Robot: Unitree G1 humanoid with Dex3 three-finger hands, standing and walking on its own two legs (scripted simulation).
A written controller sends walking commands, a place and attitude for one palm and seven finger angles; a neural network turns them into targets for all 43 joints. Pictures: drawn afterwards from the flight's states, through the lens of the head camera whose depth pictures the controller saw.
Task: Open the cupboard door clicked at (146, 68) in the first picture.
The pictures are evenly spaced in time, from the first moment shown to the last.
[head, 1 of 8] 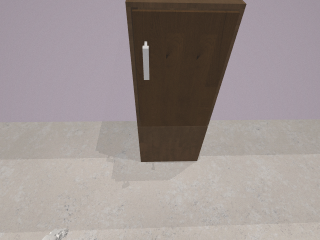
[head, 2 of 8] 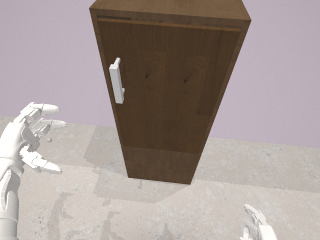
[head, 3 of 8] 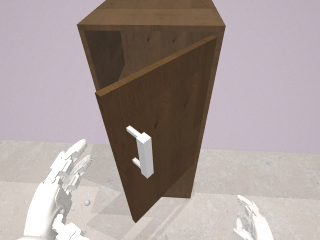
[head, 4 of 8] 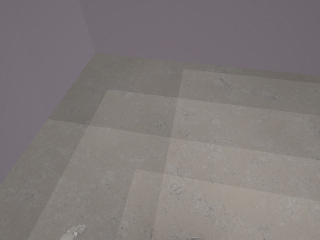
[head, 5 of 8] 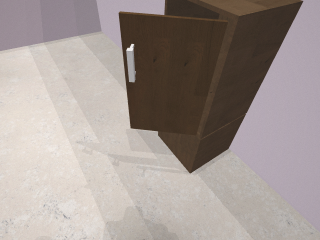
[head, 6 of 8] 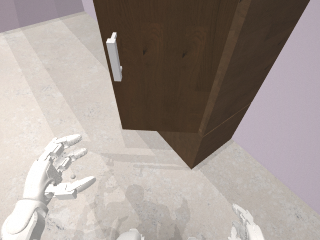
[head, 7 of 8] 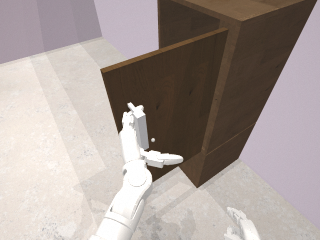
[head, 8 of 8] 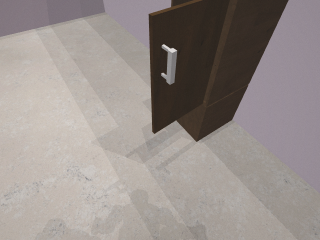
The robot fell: no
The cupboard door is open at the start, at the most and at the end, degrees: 0 95 94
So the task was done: yes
